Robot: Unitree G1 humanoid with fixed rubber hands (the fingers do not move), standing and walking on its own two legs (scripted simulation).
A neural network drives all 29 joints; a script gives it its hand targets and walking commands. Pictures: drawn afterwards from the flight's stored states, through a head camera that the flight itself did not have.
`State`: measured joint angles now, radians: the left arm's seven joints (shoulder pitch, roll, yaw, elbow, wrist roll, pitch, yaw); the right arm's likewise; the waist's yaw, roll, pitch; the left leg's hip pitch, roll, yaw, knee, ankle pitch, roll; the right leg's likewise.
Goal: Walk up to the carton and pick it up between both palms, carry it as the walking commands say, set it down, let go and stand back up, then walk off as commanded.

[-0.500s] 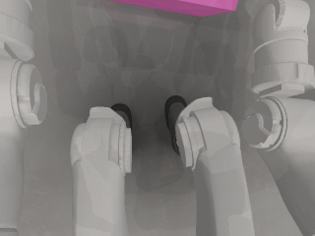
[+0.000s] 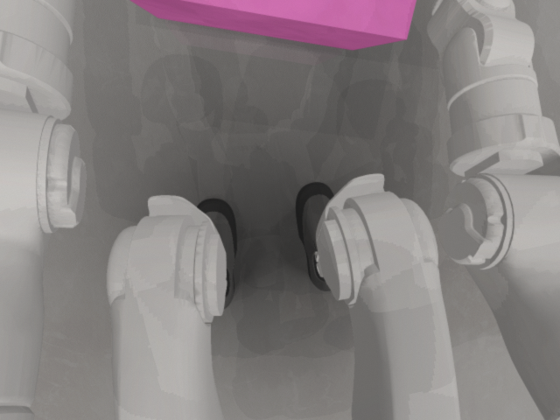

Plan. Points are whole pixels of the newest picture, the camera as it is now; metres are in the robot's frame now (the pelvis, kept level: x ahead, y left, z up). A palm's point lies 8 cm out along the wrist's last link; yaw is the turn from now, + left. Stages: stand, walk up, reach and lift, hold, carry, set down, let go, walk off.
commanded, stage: set down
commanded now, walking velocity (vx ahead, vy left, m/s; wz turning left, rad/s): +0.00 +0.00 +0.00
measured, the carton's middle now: out of the picture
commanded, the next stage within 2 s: none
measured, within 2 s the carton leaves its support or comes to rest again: rests again in 0.42 s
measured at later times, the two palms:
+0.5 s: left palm out of the picture +0.58 +0.16 -0.20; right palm out of the picture +0.52 -0.20 -0.19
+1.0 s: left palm out of the picture +0.58 +0.16 -0.20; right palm out of the picture +0.52 -0.21 -0.19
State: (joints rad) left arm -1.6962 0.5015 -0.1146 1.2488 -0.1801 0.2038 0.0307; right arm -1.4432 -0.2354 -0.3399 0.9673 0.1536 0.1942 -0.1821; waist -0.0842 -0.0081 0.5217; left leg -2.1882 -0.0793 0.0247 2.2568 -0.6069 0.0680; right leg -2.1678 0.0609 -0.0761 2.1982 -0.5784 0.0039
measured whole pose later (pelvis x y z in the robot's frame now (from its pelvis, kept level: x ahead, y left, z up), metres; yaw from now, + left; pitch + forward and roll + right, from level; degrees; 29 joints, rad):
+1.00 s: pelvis +0.01 +0.00 -0.02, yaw -1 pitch +31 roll -5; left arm -1.68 0.49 -0.10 1.30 -0.17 0.16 -0.02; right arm -1.45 -0.29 -0.30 1.11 0.18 0.14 -0.11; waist -0.08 -0.03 0.52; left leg -2.22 -0.03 0.04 2.31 -0.63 0.10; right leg -2.20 0.04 -0.09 2.25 -0.60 -0.01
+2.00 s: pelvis +0.00 +0.00 -0.03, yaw -1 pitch +31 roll -5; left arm -1.64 0.63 -0.12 1.24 -0.28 0.12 -0.02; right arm -1.45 -0.35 -0.29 1.11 0.24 0.10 -0.12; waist -0.10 -0.04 0.52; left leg -2.27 0.01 0.04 2.34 -0.61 0.10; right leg -2.24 -0.01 -0.12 2.27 -0.57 -0.04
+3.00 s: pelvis -0.01 +0.00 +0.18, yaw +1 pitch +31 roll -2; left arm -1.62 0.73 0.04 0.91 -0.24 0.39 -0.10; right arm -1.34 -0.34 -0.31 0.57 0.20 0.42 -0.16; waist -0.14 0.00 0.52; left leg -1.69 -0.04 0.03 1.64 -0.49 0.07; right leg -1.69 0.04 -0.03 1.60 -0.45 0.00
